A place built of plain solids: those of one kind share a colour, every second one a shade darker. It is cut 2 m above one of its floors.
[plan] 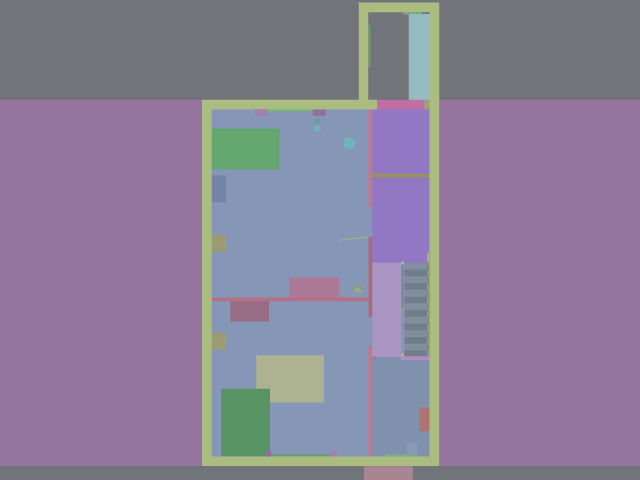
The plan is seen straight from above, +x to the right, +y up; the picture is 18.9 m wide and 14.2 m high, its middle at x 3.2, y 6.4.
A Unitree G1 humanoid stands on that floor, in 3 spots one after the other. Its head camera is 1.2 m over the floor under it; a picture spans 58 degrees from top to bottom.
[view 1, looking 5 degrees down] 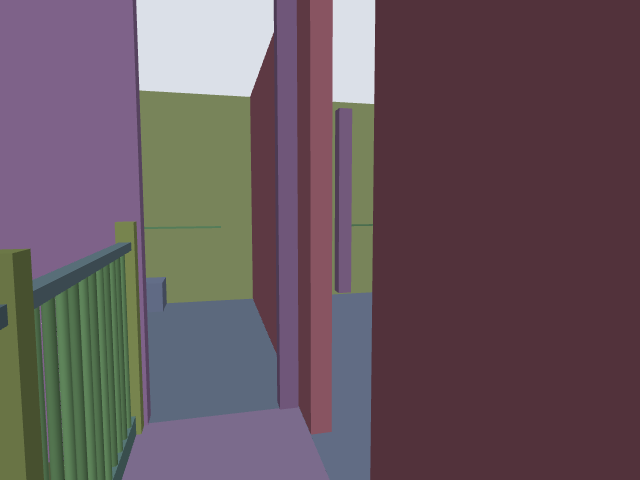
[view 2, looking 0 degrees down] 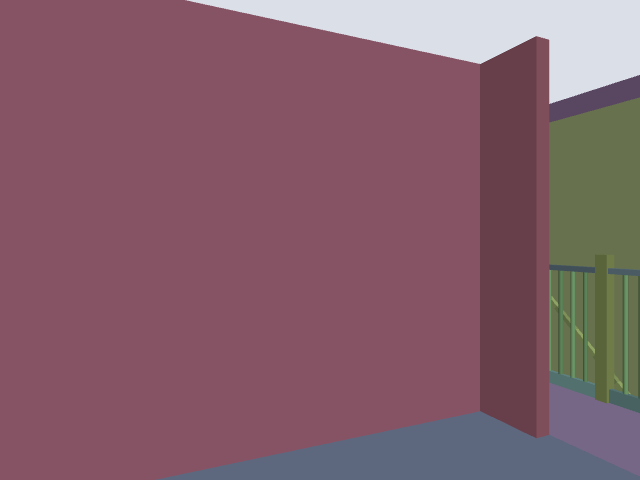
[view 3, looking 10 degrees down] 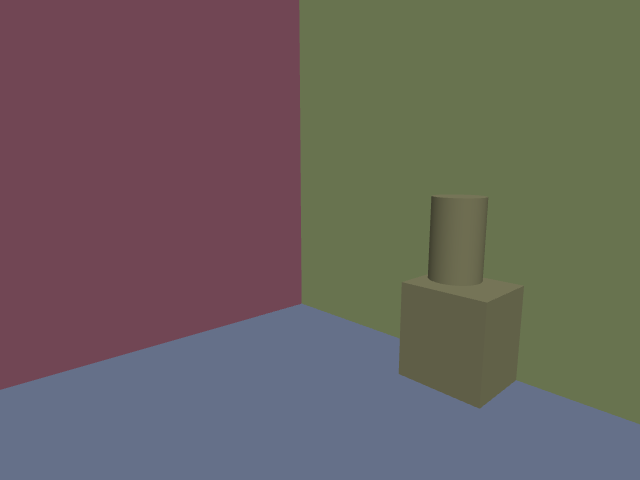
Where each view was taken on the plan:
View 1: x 5.22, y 5.36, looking -104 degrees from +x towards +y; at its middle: landing_wall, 2.17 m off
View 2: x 2.35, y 2.25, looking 66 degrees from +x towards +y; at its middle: bedrooms_wall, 2.56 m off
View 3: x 2.35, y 7.45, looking -133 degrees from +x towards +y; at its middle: wall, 3.50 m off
